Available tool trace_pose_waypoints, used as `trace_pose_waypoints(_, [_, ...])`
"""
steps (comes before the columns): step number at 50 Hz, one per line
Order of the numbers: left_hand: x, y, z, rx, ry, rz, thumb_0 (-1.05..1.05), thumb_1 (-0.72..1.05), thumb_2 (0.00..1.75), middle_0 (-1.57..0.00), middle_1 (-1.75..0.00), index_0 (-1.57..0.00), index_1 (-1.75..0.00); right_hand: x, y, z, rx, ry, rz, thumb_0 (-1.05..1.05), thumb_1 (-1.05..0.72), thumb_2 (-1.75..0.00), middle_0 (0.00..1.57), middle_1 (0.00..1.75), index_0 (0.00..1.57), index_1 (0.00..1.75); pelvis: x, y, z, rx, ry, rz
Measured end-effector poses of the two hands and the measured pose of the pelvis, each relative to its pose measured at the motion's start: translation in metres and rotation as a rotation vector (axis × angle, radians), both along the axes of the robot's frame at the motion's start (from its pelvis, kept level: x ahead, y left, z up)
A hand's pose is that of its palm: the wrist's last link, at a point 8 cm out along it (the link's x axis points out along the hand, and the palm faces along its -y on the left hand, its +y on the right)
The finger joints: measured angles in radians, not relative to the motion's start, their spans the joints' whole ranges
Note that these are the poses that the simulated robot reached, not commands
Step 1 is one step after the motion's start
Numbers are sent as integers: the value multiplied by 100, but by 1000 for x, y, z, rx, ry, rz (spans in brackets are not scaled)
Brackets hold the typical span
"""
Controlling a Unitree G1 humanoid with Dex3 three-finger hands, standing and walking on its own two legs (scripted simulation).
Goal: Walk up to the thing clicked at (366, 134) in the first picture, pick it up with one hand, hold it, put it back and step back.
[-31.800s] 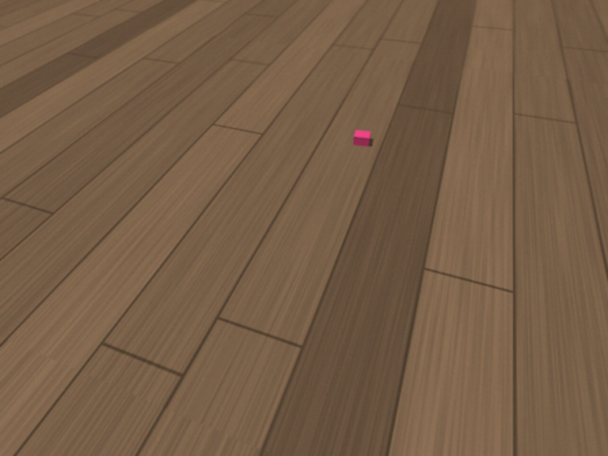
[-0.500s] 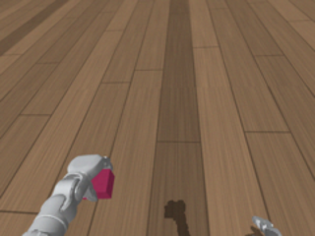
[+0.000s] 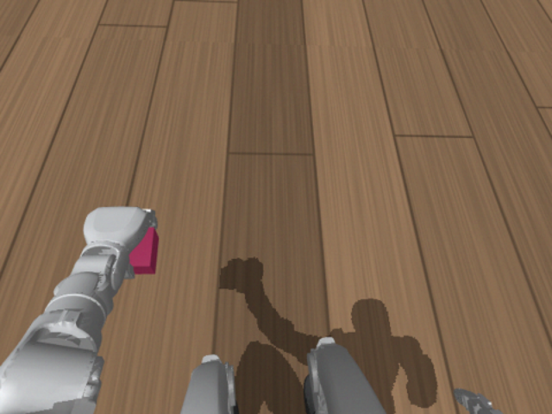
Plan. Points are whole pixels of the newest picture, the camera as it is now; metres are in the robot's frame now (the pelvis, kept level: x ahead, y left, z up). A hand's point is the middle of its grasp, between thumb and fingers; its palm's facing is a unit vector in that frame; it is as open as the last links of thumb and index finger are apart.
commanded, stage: crouch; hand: left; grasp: from above
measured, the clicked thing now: (129, 251) +0.43 +0.23 -0.13
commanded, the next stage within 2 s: lower in 1.58 s
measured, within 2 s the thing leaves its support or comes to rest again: neither
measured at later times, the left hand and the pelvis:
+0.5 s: hand (158, 260) +0.47 +0.23 -0.31, palm faces -0.44 +0.03 -0.90, open 9.6 cm; pelvis -0.02 +0.01 -0.18, yaw -2 degrees
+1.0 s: hand (167, 261) +0.51 +0.23 -0.41, palm faces -0.46 +0.01 -0.89, open 9.6 cm; pelvis -0.03 +0.01 -0.26, yaw -4 degrees
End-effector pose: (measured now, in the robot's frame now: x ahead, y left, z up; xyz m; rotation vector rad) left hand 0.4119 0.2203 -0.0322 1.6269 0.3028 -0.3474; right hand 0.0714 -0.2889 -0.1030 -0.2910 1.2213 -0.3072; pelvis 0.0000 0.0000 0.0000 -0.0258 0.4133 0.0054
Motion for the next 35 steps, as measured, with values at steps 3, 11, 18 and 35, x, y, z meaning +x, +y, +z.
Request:
trace_pose_waypoints(3, [13, 1, -30, 4, -7, 16, 1, 13, 35, -72, -41, -74, -38, -30, 4, -28, -5, 60, -33, 0, -90, -90, 20, 30, 20, 30, -8, 3, -27, -8, 52, -2])
trace_pose_waypoints(11, [38, -1, -100, -13, 23, 44, 1, 14, 34, -71, -41, -74, -38, -91, 28, -92, 27, 182, -108, 0, -90, -90, 20, 30, 20, 30, -21, 11, -88, -23, 146, -6])
trace_pose_waypoints(18, [53, -3, -161, -43, 64, 31, 1, 15, 31, -71, -41, -74, -37, -100, 41, -136, 48, 208, -104, 0, -90, -90, 20, 30, 20, 30, -24, 14, -135, -37, 208, -8])
trace_pose_waypoints(35, [80, 18, -277, -56, 54, 49, 2, 17, 22, -73, -38, -77, -34, -63, 23, -213, 32, 241, 62, 0, -90, -90, 20, 30, 20, 30, -24, 9, -220, -66, 277, 3])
